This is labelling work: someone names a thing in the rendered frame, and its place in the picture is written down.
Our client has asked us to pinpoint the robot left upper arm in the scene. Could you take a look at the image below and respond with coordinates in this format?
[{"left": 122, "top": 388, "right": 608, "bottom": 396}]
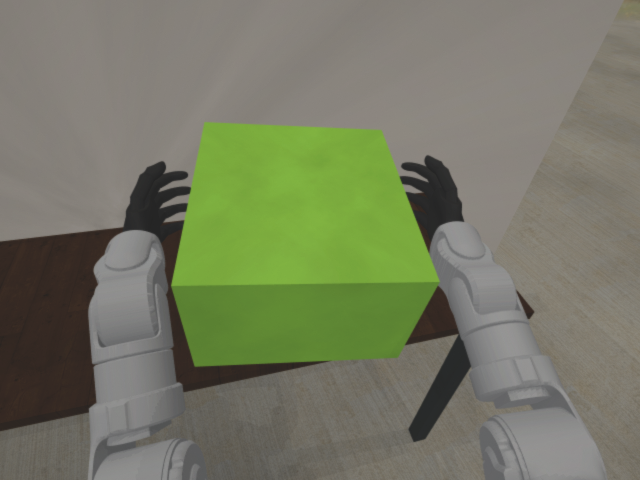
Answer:
[{"left": 94, "top": 438, "right": 207, "bottom": 480}]

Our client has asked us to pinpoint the right robot forearm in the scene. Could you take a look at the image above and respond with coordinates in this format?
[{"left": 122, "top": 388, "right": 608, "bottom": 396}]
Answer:
[{"left": 429, "top": 221, "right": 607, "bottom": 480}]

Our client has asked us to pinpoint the robot left hand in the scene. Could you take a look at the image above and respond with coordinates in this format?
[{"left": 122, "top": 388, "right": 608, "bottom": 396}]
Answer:
[{"left": 122, "top": 161, "right": 191, "bottom": 243}]

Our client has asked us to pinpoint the table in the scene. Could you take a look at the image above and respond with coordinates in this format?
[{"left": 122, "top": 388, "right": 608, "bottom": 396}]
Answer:
[{"left": 0, "top": 192, "right": 534, "bottom": 442}]

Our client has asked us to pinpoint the robot right hand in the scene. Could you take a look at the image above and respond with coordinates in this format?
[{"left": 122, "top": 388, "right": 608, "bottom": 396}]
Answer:
[{"left": 400, "top": 155, "right": 464, "bottom": 241}]

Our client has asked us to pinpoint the left robot forearm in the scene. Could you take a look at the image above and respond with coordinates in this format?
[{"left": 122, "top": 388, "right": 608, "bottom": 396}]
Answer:
[{"left": 88, "top": 230, "right": 186, "bottom": 480}]

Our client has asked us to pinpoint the robot right upper arm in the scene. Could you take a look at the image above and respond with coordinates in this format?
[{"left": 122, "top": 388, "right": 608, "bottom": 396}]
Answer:
[{"left": 479, "top": 407, "right": 606, "bottom": 480}]

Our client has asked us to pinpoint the carton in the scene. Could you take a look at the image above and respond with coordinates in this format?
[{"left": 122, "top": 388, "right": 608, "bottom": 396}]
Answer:
[{"left": 171, "top": 122, "right": 440, "bottom": 367}]

